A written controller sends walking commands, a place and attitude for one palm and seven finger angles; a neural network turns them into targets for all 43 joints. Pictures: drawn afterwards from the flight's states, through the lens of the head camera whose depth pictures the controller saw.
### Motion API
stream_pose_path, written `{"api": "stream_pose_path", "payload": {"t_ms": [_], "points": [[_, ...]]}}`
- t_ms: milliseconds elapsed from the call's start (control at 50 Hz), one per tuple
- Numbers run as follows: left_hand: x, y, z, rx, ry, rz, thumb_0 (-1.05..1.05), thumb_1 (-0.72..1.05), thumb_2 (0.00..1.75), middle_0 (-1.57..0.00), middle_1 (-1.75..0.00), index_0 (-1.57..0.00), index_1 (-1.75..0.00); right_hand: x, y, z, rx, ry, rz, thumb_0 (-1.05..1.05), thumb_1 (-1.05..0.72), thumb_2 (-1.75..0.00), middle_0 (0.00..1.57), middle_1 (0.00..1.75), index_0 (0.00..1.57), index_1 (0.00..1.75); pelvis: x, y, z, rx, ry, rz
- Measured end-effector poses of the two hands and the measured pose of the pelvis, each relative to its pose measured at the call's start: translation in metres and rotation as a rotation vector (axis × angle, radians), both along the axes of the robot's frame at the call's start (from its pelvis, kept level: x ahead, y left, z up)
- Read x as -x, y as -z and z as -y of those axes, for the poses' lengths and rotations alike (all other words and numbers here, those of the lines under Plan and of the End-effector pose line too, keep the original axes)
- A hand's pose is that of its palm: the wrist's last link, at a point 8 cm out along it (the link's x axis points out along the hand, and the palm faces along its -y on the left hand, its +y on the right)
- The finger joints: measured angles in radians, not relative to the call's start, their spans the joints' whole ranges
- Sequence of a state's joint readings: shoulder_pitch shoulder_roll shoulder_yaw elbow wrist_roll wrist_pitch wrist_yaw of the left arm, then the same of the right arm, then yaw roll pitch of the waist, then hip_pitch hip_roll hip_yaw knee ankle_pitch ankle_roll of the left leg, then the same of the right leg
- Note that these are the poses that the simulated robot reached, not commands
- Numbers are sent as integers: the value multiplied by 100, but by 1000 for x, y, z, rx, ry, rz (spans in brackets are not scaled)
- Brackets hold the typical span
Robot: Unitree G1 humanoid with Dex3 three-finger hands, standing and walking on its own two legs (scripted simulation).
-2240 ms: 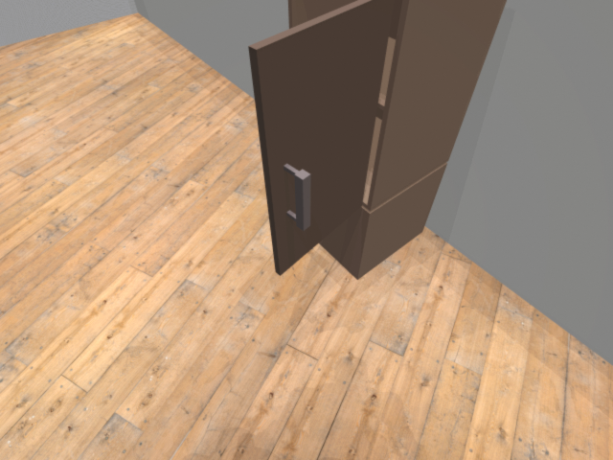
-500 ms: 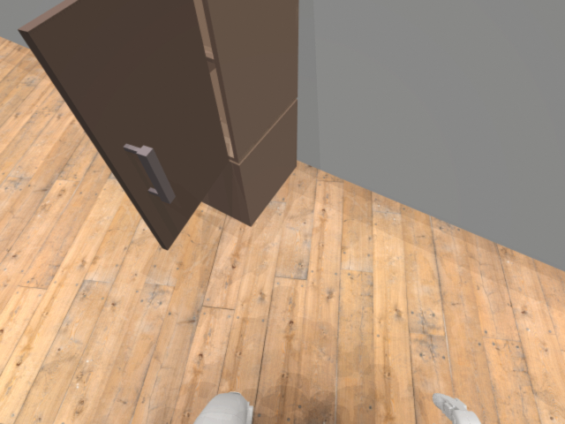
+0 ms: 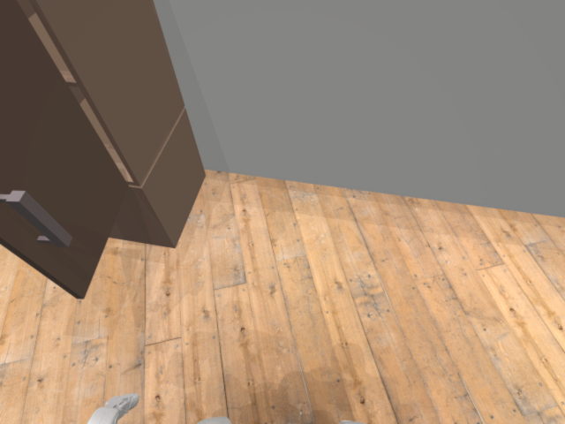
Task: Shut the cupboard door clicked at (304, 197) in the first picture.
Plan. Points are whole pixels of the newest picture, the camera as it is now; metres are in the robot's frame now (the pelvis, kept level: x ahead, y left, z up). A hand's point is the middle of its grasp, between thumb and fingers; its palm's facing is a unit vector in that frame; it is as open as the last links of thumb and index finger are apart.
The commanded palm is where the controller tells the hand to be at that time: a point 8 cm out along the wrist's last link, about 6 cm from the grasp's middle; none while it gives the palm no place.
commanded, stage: walk around to get in front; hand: left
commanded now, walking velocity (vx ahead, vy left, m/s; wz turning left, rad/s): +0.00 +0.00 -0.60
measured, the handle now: (32, 221) +0.42 +0.49 -0.05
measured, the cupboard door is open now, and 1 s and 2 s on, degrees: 98 98 98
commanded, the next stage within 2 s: none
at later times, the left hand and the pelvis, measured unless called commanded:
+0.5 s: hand (176, 407) +0.15 +0.19 -0.15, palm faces -0.26 -0.95 -0.18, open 7.4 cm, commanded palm none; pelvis +0.00 +0.02 +0.02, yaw -18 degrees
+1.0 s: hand (235, 402) +0.16 +0.09 -0.14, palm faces -0.54 -0.81 -0.23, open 7.4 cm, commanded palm none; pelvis -0.01 -0.03 +0.02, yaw -35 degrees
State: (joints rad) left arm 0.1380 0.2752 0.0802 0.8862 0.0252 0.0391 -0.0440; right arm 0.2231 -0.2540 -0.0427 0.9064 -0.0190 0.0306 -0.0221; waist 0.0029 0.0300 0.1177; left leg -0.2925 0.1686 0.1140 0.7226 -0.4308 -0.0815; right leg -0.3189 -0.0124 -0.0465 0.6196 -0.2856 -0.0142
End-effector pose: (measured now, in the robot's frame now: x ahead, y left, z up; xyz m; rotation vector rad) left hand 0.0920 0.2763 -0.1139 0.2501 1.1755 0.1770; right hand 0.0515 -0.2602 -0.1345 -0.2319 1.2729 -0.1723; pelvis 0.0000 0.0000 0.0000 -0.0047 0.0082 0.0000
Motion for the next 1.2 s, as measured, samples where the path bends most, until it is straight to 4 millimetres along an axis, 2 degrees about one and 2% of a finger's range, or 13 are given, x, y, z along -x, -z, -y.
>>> {"api": "stream_pose_path", "payload": {"t_ms": [80, 160, 260, 360, 460, 560, 640, 700, 760, 840, 980, 1100, 1200], "points": [[-10, -5, 19, -14, 58, -9, 1, 91, 90, -20, -30, -20, -30, 17, 0, 19, 19, 80, -30, 1, -91, -90, 20, 30, 20, 30, 4, -4, 4, -4, 48, 10], [-14, -5, 33, 8, 101, -31, 1, 91, 90, -20, -30, -20, -30, 21, -13, 23, 24, 131, 2, 1, -91, -90, 20, 30, 20, 30, 4, -12, 5, -17, 98, 8], [-21, 3, 41, 55, 152, -47, 1, 91, 90, -20, -30, -20, -30, 19, -24, 12, 27, 181, 64, 1, -91, -90, 20, 30, 20, 30, 2, -14, -2, -14, 160, 5], [-37, 19, 36, 94, 188, -56, 1, 91, 90, -20, -30, -20, -30, 26, -26, -9, 52, 214, 117, 1, -91, -90, 20, 30, 20, 30, -2, -6, -17, 9, 217, -6], [-58, 11, 36, 103, 243, -49, 1, 91, 90, -20, -30, -20, -30, 55, -35, -26, 38, 252, 66, 0, -91, -90, 20, 30, 20, 30, -2, -17, -17, 23, 281, -1], [-76, 0, 51, 87, 312, -46, 1, 91, 90, -20, -30, -19, -30, 86, -32, -29, 9, 334, 24, 1, -91, -90, 20, 30, 20, 30, -1, -21, -11, 31, 346, -5], [-92, -4, 76, 56, 396, -39, 1, 91, 90, -20, -30, -19, -30, 116, -18, -20, -20, 419, 5, 1, -90, -90, 20, 30, 21, 30, 3, -16, 3, 19, 401, -3], [-103, -2, 98, 24, 456, 1, 1, 91, 90, -20, -30, -19, -30, 139, 0, -6, -42, 481, -14, 1, -90, -90, 20, 30, 21, 30, 8, -4, 17, -7, 441, 0], [-102, -7, 115, 7, 488, 7, 1, 91, 90, -20, -30, -20, -30, 154, 4, 7, -36, 527, -47, 1, -91, -90, 20, 30, 20, 30, 13, -6, 22, -8, 474, 9], [-94, -11, 128, 2, 515, -24, 1, 91, 90, -20, -30, -20, -30, 155, -6, 22, -17, 570, -17, 1, -91, -90, 20, 30, 20, 30, 16, -14, 27, -22, 521, 11], [-92, -3, 139, 31, 570, -80, 1, 91, 90, -20, -30, -20, -30, 138, -23, 33, 24, 615, 75, 1, -91, -90, 20, 30, 20, 30, 10, -18, 28, -27, 603, -1], [-110, 16, 134, 57, 601, -112, 1, 91, 90, -20, -30, -20, -30, 123, -29, 23, 79, 645, 138, 1, -91, -90, 20, 30, 20, 30, -5, -9, 18, -3, 668, -29], [-134, 15, 141, 57, 658, -118, 1, 91, 90, -20, -30, -20, -30, 136, -36, 2, 75, 666, 99, 0, -91, -90, 20, 30, 20, 30, -8, -15, 19, 1, 728, -25]]}}
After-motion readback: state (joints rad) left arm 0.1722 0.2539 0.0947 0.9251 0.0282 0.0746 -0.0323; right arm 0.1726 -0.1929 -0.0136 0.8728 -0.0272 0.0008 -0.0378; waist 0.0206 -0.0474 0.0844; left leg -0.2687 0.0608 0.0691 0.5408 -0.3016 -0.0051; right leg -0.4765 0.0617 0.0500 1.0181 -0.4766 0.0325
